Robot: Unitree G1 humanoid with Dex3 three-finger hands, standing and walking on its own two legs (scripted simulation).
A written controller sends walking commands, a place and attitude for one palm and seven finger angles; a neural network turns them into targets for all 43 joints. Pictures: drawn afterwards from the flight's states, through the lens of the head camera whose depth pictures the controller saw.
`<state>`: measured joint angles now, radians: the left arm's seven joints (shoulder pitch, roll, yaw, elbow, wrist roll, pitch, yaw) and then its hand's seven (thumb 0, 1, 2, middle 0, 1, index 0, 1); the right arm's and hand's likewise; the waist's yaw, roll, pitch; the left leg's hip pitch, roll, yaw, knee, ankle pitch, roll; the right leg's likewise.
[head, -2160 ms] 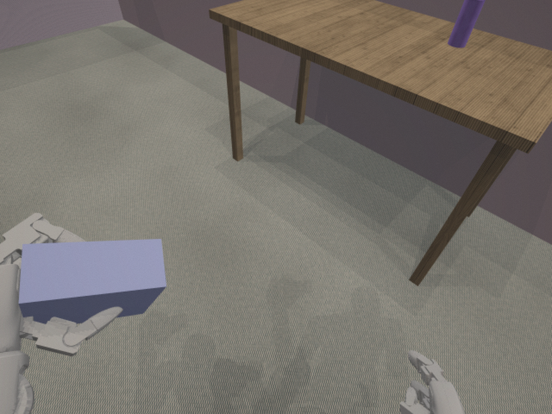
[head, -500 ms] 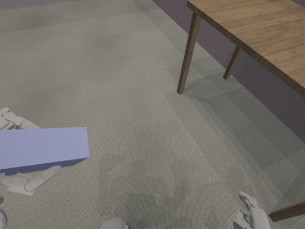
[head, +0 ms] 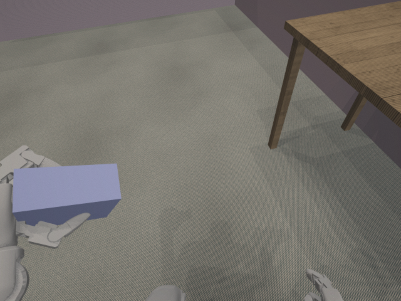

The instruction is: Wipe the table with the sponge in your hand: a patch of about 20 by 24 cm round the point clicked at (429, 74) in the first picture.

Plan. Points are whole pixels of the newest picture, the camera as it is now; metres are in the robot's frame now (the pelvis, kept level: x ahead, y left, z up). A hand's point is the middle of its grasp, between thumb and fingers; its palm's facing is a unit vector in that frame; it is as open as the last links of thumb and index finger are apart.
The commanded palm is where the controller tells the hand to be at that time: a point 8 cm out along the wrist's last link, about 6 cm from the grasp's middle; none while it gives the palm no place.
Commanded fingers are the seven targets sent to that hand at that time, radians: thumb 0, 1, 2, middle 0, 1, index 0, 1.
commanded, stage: walk to a spot facing it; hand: left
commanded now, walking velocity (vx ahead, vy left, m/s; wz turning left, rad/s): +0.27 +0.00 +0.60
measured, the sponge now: (83, 196) +0.24 +0.20 +0.16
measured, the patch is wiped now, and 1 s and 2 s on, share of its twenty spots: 0.00 0.00 0.00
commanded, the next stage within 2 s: turn to face it in 0.88 s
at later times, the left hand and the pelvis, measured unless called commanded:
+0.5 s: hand (41, 153) +0.28 +0.26 +0.21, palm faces +0.53 -0.69 -0.49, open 9.7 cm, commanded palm +0.21 +0.30 +0.19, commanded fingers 0.00 0.10 1.30 -1.20 -1.60 -1.20 -1.60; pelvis +0.12 -0.01 +0.01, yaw +13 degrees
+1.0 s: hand (25, 172) +0.25 +0.28 +0.19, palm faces +0.73 -0.50 -0.46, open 9.7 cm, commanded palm +0.17 +0.28 +0.19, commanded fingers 0.00 0.10 1.30 -1.20 -1.60 -1.20 -1.60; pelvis +0.18 -0.04 -0.01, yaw +31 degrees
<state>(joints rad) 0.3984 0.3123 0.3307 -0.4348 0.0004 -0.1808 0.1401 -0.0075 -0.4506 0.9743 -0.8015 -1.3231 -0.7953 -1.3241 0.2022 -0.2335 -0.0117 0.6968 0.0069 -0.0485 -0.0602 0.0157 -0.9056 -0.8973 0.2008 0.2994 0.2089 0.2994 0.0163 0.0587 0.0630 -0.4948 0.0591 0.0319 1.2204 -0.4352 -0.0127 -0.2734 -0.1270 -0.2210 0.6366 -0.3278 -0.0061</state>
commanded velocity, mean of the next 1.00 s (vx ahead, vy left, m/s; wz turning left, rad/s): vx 0.09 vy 0.00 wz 0.54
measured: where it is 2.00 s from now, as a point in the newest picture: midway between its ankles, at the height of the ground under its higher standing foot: outside the picture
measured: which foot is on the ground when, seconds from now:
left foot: up 0.00-0.22, down 0.24-0.58, up 0.60-0.92, down 0.94-1.00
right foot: down 0.00-0.24, up 0.26-0.56, down 0.58-0.94, up 0.96-1.00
